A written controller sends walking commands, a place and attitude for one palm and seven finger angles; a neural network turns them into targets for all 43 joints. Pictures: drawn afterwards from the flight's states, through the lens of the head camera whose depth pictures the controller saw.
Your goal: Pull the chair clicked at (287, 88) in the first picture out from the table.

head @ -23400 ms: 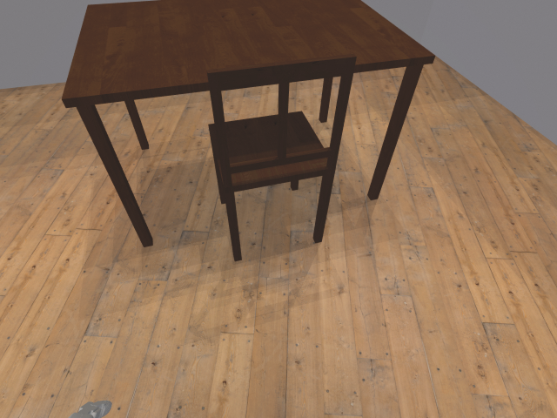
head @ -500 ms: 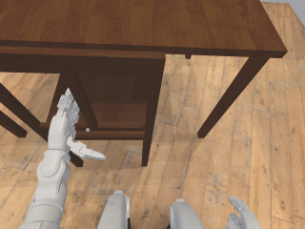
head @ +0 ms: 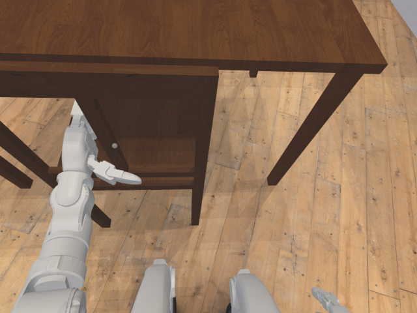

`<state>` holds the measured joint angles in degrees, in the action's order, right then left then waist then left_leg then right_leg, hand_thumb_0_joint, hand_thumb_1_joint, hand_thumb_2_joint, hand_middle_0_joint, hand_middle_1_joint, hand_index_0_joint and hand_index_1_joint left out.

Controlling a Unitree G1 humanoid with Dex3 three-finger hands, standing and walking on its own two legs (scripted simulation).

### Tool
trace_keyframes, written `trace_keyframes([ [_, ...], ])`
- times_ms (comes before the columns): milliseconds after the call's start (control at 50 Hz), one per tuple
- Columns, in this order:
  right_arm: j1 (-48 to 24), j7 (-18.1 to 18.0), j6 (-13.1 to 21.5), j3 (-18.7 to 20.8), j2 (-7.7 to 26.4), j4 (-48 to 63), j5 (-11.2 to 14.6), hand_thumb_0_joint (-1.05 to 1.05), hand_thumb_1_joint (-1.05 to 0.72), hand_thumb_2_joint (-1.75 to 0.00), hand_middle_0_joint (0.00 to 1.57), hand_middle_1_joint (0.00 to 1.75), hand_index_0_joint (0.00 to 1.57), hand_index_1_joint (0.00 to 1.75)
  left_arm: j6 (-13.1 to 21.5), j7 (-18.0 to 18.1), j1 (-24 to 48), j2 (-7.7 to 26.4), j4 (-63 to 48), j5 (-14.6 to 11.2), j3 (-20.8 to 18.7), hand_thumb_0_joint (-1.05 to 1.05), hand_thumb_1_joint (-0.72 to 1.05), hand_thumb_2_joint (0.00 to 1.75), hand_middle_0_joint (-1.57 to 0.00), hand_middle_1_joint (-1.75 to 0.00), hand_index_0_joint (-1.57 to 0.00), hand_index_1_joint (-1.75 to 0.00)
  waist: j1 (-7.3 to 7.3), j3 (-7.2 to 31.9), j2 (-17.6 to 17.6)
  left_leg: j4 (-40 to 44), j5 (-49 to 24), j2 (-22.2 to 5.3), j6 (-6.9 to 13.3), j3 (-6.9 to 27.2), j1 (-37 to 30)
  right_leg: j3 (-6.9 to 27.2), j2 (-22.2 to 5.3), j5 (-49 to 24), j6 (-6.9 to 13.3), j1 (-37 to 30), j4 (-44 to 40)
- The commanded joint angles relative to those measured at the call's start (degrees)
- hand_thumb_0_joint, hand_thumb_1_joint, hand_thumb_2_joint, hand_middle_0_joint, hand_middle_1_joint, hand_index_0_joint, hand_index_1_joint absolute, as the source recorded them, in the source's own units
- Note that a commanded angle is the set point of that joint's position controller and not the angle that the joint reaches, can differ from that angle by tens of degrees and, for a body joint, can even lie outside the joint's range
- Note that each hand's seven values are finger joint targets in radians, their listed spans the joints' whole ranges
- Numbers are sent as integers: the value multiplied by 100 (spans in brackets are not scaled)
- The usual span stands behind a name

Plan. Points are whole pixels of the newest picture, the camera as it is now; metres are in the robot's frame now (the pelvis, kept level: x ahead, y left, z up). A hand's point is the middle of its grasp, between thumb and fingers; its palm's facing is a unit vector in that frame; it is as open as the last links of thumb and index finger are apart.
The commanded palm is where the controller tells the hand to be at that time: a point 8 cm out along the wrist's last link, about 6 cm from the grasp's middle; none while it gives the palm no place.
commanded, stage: push the fingers through the gap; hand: left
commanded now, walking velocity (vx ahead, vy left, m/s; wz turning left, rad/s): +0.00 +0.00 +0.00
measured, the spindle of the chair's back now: (108, 140) +0.44 +0.20 +0.02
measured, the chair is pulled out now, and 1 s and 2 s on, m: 0.00 0.00 0.05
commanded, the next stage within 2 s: hook a spindle and tug to test in 0.28 s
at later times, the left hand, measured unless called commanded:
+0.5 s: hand (118, 151) +0.41 +0.17 +0.03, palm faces +0.03 -1.00 -0.04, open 16.8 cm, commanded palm +0.39 +0.22 +0.03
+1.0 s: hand (117, 148) +0.42 +0.18 +0.03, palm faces +0.04 -1.00 -0.02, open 10.6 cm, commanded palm +0.39 +0.22 +0.03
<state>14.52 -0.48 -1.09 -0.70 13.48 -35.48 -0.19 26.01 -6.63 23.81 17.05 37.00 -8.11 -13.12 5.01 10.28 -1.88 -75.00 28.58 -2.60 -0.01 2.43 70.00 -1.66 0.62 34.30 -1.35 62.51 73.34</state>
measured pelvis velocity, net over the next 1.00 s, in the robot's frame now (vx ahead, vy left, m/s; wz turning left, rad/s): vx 0.00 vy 0.00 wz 0.00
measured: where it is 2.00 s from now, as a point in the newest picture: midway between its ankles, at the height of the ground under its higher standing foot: outside the picture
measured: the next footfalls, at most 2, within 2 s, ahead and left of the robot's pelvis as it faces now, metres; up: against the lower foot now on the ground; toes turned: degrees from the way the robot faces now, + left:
none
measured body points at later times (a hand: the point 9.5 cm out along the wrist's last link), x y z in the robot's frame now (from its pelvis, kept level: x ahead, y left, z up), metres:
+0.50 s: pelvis +0.00 -0.01 +0.00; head +0.12 +0.01 +0.44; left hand +0.40 +0.23 +0.03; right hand +0.11 -0.26 -0.11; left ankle +0.06 +0.12 -0.61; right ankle +0.01 -0.14 -0.61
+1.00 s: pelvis +0.00 +0.00 +0.00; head +0.12 +0.02 +0.44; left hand +0.41 +0.23 +0.03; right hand +0.10 -0.26 -0.11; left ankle +0.06 +0.12 -0.61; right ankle +0.01 -0.14 -0.61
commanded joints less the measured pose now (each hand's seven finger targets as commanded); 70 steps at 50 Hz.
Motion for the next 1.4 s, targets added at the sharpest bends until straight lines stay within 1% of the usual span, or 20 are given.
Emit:
trace_keyframes([
  [0,322,-35,59,357,1007,623,50,0,-90,-90,20,30,20,30,56,-256,1176,675,-470,-82,-86,0,-50,30,-6,-8,-6,-8,76,1978,-99,996,-1226,137,71,-9,-2334,-125,124,-1399,288,-423,-1175],
  [60,299,-47,38,367,987,675,56,0,-90,-90,20,30,20,30,157,-221,1554,842,-864,-166,-256,0,-50,30,-6,-8,-6,-8,55,2135,-71,969,-1223,146,98,-25,-2357,-81,116,-1407,270,-528,-1185],
  [80,308,-55,51,369,995,673,45,0,-90,-90,20,30,20,30,261,-163,1597,1054,-971,-157,-440,0,-50,30,-6,-8,-6,-8,11,2202,-138,944,-1322,140,96,-14,-2402,-67,123,-1465,282,-519,-1133],
  [180,333,-40,111,386,951,623,-17,0,-90,-90,20,30,20,30,641,-17,1818,1018,-1497,-53,-315,0,-50,30,-6,-8,-6,-8,12,2602,-625,899,-1682,117,54,36,-2923,-78,140,-1607,307,-390,-1020],
  [260,327,-46,85,396,961,525,-10,0,-90,-90,20,30,20,30,535,-94,1629,838,-1082,-44,-178,0,-50,30,-6,-8,-6,-8,121,2384,-346,865,-1521,120,68,-2,-2669,-70,128,-1609,266,-425,-1084],
  [360,317,-49,22,382,981,594,28,0,-90,-90,20,30,20,30,275,-211,1471,868,-780,-99,-250,0,-50,30,-6,-8,-6,-8,69,2195,-178,904,-1441,145,89,-43,-2402,-59,113,-1665,265,-576,-1119],
  [380,321,-47,27,384,987,628,32,0,-90,-90,20,30,20,30,272,-202,1376,915,-808,-112,-323,0,-50,30,-8,-13,-8,-13,18,2255,-204,905,-1524,142,88,-22,-2471,-66,123,-1703,283,-561,-1089],
  [400,305,-40,23,378,962,635,42,0,-90,-90,20,30,20,30,271,-213,1507,760,-826,-126,-182,0,-50,30,-10,-19,-10,-19,106,2236,-145,901,-1457,147,98,-41,-2457,-63,116,-1666,254,-529,-1123],
  [420,314,-54,20,386,980,604,37,0,-90,-90,20,30,20,30,295,-195,1592,950,-846,-120,-334,0,-50,30,-11,-24,-11,-24,79,2214,-105,880,-1459,132,98,-32,-2418,-49,114,-1675,254,-534,-1111],
  [500,285,-41,68,385,953,632,18,0,-90,-90,20,30,20,30,446,-167,1722,851,-1152,-121,-229,0,-50,30,-18,-46,-18,-46,68,2415,-269,868,-1519,141,88,-15,-2606,-51,124,-1656,272,-516,-1084],
  [580,301,-74,94,364,955,535,-1,0,-90,-90,20,30,20,30,540,-121,2036,965,-987,-60,-265,0,-50,30,-25,-68,-25,-68,164,2229,-284,800,-1338,139,107,-1,-2460,-34,133,-1488,263,-345,-1065],
  [660,298,-58,86,363,952,568,-11,0,-90,-90,20,30,20,30,500,-163,1878,876,-890,-41,-208,0,-50,30,-32,-90,-32,-90,96,2407,-396,829,-1402,147,82,-12,-2582,-45,126,-1515,279,-397,-1065],
  [720,323,-52,75,387,976,584,2,0,-90,-90,20,30,20,30,401,-214,1753,867,-944,-88,-215,0,-33,37,-38,-107,-38,-107,70,2561,-431,847,-1632,125,67,12,-2755,-71,125,-1688,285,-424,-1049],
  [760,322,-55,58,387,977,593,17,0,-90,-90,20,30,20,30,337,-225,1666,922,-984,-136,-282,0,-22,42,-41,-118,-41,-118,67,2579,-237,851,-1584,136,86,-16,-2628,-48,128,-1726,262,-599,-1093],
  [860,307,-63,68,365,953,565,31,0,-90,-90,20,30,20,30,329,-220,1691,868,-859,-152,-249,0,6,54,-50,-145,-50,-145,115,2237,-149,871,-1395,151,100,-40,-2384,-46,130,-1606,253,-573,-1140],
  [1080,346,-16,66,389,968,607,-2,0,-90,-90,20,30,20,30,408,-166,1511,812,-1049,-94,-203,0,68,80,-50,-145,-50,-145,55,2400,-486,926,-1728,106,50,41,-2821,-130,143,-1675,301,-327,-1042],
  [1100,351,-9,50,384,978,589,-3,0,-90,-90,20,30,20,30,376,-157,1484,838,-918,-98,-256,0,73,83,-50,-145,-50,-145,66,2366,-324,932,-1653,108,47,49,-2751,-138,143,-1635,287,-354,-1059],
  [1160,333,-5,40,392,967,625,5,0,-90,-90,20,30,20,30,377,-152,1453,787,-1045,-103,-201,0,90,90,-50,-145,-50,-145,58,2389,-373,950,-1718,101,35,46,-2816,-149,148,-1685,295,-382,-1057],
  [1240,326,21,31,408,952,668,8,0,-90,-90,20,30,20,30,343,-128,1124,629,-1206,-158,-132,0,90,90,-50,-145,-50,-145,9,2490,-361,971,-1923,97,27,42,-2971,-169,147,-1823,294,-459,-1076],
  [1380,270,52,9,398,945,755,8,0,-90,-90,20,30,20,30,347,-112,650,710,-1374,-145,-187,0,90,90,-50,-145,-50,-145,-57,2394,-283,996,-1966,105,43,10,-2844,-153,158,-1962,296,-647,-1066],
])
